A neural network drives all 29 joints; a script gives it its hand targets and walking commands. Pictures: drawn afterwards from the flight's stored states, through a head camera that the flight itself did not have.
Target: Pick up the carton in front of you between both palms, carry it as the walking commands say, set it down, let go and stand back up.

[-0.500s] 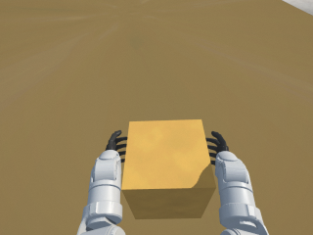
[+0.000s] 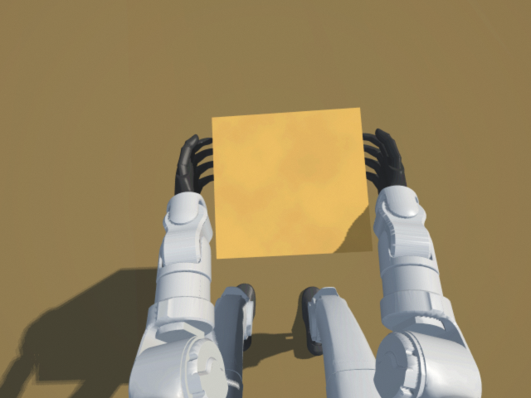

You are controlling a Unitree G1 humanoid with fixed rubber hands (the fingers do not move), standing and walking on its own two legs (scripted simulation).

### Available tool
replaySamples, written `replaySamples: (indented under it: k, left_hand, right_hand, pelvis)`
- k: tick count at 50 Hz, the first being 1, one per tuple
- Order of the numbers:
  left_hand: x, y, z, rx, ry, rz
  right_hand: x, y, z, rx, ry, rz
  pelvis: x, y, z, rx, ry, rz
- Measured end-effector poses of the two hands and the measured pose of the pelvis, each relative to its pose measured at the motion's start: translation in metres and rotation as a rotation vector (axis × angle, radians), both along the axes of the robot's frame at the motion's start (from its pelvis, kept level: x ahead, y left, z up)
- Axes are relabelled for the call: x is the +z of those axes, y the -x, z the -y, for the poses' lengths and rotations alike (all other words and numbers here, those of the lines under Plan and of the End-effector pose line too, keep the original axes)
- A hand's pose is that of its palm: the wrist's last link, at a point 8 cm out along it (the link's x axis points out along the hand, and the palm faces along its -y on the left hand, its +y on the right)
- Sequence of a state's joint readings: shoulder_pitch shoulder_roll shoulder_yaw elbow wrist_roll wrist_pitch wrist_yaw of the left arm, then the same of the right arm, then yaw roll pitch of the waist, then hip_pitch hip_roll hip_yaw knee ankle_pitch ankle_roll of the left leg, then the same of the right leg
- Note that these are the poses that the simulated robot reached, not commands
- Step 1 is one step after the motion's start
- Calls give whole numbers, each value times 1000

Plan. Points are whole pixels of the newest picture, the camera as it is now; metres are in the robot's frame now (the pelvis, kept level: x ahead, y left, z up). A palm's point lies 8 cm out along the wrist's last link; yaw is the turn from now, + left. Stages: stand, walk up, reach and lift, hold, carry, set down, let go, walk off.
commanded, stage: set down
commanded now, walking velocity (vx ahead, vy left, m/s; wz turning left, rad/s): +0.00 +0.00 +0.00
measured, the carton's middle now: (287, 194) +0.40 -0.01 -0.17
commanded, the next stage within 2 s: none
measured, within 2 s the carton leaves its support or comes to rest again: rests again in 1.74 s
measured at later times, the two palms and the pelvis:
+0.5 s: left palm (219, 183) +0.43 +0.12 -0.21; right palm (373, 173) +0.45 -0.17 -0.22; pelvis -0.01 +0.00 -0.13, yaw +2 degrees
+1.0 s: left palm (239, 185) +0.47 +0.10 -0.37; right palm (361, 173) +0.49 -0.19 -0.37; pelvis -0.04 -0.01 -0.25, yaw +3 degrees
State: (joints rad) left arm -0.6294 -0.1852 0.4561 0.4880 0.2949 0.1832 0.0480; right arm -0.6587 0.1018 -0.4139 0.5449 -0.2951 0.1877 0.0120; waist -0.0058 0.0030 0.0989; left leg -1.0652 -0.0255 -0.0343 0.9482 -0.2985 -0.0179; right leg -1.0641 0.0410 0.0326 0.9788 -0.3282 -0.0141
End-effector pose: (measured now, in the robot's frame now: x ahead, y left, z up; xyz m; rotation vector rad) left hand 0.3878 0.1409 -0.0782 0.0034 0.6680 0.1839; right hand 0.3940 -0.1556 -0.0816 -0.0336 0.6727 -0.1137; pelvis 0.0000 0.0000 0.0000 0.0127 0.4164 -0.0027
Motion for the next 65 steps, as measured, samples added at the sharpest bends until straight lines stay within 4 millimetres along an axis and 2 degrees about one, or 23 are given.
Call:
replaySamples:
  k: [3, 14, 25, 37, 61, 65]
  left_hand:
    - [-19, -9, 1, 19, 20, 26]
    - [-64, -33, 9, 40, 44, 11]
    - [-136, -45, 19, 45, 34, 1]
    - [-213, -60, 28, 62, 37, -1]
    - [-367, -90, 45, 78, 24, -54]
    - [-375, -103, 50, 70, 18, -62]
  right_hand:
    - [-19, -11, 1, -2, -17, 25]
    - [-64, -37, 9, -6, -29, 5]
    - [-134, -55, 19, 20, -10, -4]
    - [-210, -77, 28, 43, -7, -6]
    - [-365, -116, 45, 100, 22, -57]
    - [-384, -120, 50, 104, 27, -68]
  pelvis:
    - [-19, -2, -1, 4, -2, -89]
    - [-72, -6, -3, 11, -1, -253]
    - [-130, 10, -3, 16, -13, -343]
    - [-194, 29, 2, 20, -24, -367]
    - [-291, 39, 10, 19, -58, -335]
    - [-303, 36, 10, 21, -64, -322]
